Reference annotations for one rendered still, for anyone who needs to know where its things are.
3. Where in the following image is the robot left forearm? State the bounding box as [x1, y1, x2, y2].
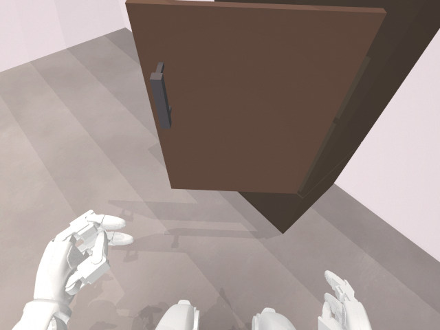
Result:
[12, 299, 72, 330]

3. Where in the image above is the handle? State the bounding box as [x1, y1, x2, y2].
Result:
[150, 62, 172, 129]

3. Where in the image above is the cupboard door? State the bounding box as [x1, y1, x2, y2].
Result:
[125, 0, 387, 194]

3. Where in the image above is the robot left hand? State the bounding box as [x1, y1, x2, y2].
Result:
[34, 210, 134, 306]

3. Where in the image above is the robot right hand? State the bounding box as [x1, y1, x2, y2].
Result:
[318, 270, 372, 330]

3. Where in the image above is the left robot thigh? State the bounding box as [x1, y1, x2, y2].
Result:
[155, 304, 199, 330]

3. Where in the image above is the robot thigh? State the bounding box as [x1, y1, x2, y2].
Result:
[252, 311, 296, 330]
[155, 304, 199, 330]

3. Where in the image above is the right robot thigh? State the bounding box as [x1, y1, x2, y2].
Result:
[252, 311, 296, 330]

